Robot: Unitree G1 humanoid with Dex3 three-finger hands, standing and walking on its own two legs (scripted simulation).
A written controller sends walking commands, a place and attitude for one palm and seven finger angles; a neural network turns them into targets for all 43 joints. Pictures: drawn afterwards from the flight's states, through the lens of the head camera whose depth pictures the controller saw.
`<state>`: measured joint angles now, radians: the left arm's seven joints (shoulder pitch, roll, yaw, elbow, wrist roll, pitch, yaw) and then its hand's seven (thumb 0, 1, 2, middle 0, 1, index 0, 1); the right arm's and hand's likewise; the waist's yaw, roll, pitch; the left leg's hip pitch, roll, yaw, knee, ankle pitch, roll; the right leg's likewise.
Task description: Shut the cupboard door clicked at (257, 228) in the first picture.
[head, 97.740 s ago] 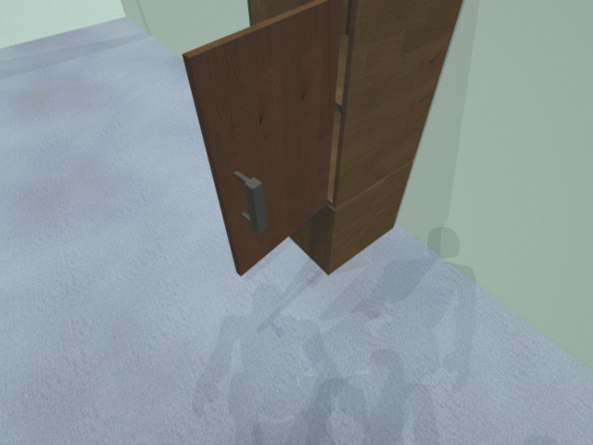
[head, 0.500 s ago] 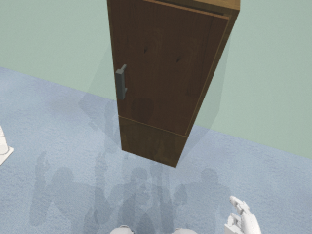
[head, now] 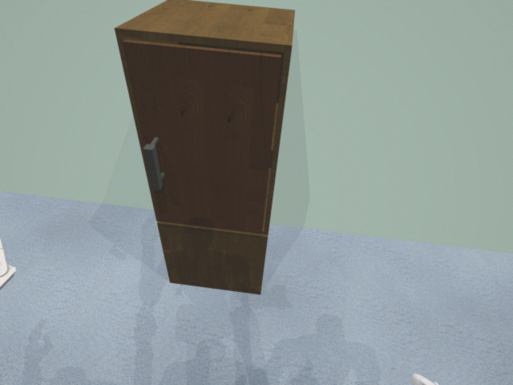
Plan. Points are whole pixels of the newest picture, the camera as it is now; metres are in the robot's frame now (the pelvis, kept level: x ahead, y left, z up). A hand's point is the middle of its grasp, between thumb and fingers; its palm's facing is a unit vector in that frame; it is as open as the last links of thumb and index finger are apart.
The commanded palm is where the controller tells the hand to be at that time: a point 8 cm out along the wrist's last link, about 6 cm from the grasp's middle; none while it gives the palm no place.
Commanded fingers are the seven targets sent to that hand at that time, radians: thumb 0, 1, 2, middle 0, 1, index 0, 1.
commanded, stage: stop stepping back and stand still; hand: left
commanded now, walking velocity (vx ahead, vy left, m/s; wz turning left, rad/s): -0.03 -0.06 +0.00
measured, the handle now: (156, 163) +0.73 +0.28 -0.06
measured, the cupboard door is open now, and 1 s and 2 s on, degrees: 0 0 0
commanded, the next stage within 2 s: let the arm hang, fingers relaxed in 0.38 s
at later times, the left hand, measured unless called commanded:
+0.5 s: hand out of the picture +0.17 +0.30 +0.17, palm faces +0.56 -0.76 -0.32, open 7.4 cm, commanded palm none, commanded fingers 0.00 0.90 0.90 -0.20 -0.30 -0.20 -0.30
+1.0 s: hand out of the picture -0.11 +0.18 -0.17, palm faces +0.05 -0.98 -0.17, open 7.3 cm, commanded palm none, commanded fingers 0.00 0.90 0.90 -0.20 -0.30 -0.20 -0.30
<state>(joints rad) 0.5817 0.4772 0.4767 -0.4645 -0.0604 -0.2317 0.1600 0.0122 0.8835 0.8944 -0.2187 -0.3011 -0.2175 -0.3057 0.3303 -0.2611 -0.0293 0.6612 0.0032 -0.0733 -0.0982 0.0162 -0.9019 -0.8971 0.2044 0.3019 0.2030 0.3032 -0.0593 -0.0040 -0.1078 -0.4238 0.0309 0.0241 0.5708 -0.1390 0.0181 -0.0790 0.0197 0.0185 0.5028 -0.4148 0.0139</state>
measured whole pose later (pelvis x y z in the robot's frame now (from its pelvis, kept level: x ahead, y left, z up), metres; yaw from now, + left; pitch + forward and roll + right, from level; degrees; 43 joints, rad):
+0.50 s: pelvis -0.03 +0.01 +0.00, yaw +1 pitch -3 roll -3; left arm 0.38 0.36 0.40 -0.25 -0.04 -0.20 0.15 0.01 0.89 0.90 -0.21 -0.30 -0.21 -0.30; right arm 0.22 -0.21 0.02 0.69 0.00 -0.12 -0.09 0.02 -0.90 -0.90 0.21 0.30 0.21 0.30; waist 0.02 0.04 -0.07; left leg -0.41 0.00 -0.04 0.54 -0.09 0.02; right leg -0.09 0.04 0.03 0.54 -0.39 0.00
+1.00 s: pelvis -0.04 +0.00 +0.01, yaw +1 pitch -1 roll -1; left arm 0.39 0.20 0.01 1.08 0.01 0.04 0.00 0.01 0.93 0.89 -0.21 -0.30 -0.20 -0.30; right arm 0.30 -0.19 0.00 1.05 -0.01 0.03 -0.04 0.01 -0.90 -0.90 0.20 0.30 0.20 0.30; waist 0.01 -0.03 0.07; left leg -0.35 -0.03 -0.04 0.47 -0.11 0.02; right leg -0.12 0.01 0.02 0.47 -0.34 0.01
